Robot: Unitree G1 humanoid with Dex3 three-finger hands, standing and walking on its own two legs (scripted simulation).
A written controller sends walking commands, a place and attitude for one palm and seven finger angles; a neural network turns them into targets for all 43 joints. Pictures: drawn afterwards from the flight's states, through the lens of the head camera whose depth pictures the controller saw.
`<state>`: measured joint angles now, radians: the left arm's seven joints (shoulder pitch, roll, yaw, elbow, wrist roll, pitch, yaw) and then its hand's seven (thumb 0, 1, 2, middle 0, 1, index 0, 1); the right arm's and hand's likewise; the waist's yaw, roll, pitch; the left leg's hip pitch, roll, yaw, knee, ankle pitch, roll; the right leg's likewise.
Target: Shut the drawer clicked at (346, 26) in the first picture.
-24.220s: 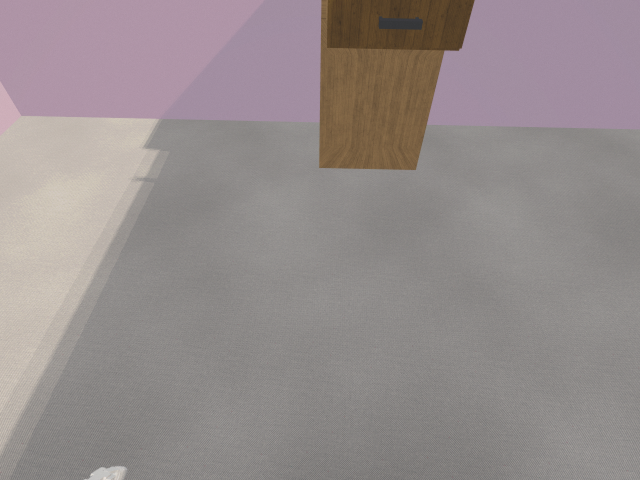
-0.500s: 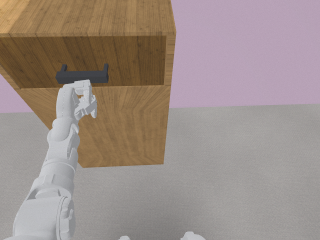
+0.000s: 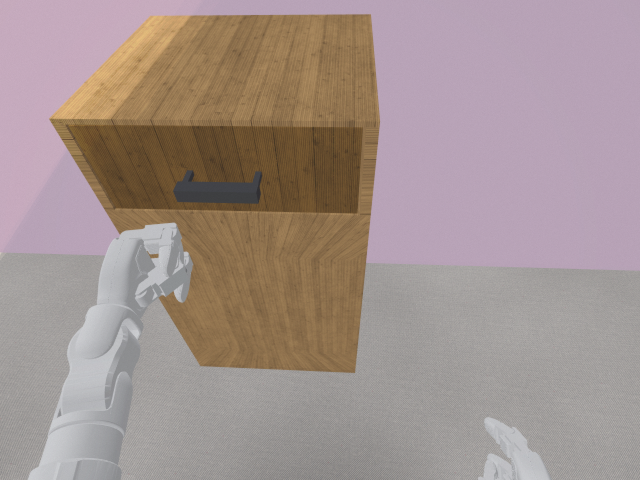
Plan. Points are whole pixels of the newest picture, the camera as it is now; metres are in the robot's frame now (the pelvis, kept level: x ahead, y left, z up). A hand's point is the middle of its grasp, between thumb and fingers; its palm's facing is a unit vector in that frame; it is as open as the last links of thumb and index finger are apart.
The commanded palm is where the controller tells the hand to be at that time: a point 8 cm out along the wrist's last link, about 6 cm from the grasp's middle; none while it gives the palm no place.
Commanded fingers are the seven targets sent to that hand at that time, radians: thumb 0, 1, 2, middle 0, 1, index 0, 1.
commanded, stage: draw the hand back to the body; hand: left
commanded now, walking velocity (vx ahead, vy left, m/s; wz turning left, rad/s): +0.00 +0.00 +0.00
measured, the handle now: (220, 184) +0.55 +0.19 +0.06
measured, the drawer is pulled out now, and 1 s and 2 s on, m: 0.00 0.00 0.00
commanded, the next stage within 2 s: step back with the hand held close in 0.92 s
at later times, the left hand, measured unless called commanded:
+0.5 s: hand (93, 321) +0.24 +0.22 +0.16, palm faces +0.31 -0.90 -0.32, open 3.2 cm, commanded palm +0.19 +0.27 +0.17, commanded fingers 0.00 0.90 0.90 -1.40 -1.60 -1.40 -1.60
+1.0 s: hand (24, 365) +0.19 +0.25 +0.18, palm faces +0.42 -0.83 -0.38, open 3.2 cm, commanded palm +0.14 +0.29 +0.20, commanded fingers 0.00 0.90 0.90 -1.40 -1.60 -1.40 -1.60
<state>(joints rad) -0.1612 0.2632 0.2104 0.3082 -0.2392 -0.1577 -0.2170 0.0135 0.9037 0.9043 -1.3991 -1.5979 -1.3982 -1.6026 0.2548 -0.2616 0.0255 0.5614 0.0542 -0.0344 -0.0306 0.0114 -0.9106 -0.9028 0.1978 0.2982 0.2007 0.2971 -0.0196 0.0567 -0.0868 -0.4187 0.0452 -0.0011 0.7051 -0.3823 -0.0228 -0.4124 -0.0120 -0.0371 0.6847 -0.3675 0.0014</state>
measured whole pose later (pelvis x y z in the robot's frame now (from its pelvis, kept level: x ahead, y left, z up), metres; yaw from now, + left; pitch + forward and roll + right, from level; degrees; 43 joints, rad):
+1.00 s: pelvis +0.01 +0.01 +0.02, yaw -1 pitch -4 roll -1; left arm 0.52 0.30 0.28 -0.45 -0.05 -0.10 0.11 0.01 0.90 0.90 -1.40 -1.60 -1.40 -1.60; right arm 0.20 -0.22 0.02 0.63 -0.01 -0.12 -0.07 0.01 -0.91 -0.90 0.20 0.30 0.20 0.30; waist 0.07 0.07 0.01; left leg -0.09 0.03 0.02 0.46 -0.29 -0.01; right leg -0.09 -0.02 -0.02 0.43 -0.27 0.02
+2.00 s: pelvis -0.12 +0.03 +0.01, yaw +1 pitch +0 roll -2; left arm 0.60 0.39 0.41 -0.59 -0.03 -0.29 0.14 0.01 0.89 0.90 -1.40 -1.60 -1.40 -1.60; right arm 0.19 -0.21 -0.01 0.59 0.00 -0.10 -0.06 0.01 -0.91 -0.90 0.20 0.30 0.20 0.30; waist 0.00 0.02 0.06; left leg -0.47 0.02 -0.01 0.62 -0.17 0.02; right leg -0.35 0.05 0.06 0.58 -0.23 0.02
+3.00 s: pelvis -0.25 +0.04 +0.02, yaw -3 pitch -1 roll -2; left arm 0.62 0.36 0.34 -0.52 -0.03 -0.24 0.14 0.01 0.89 0.90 -1.41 -1.60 -1.41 -1.60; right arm 0.25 -0.22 -0.01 0.67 0.00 -0.11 -0.08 0.01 -0.91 -0.90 0.20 0.30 0.20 0.30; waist 0.00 0.01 -0.02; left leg -0.32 -0.01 -0.02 0.55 -0.21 0.03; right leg -0.15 0.03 -0.01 0.48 -0.32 0.00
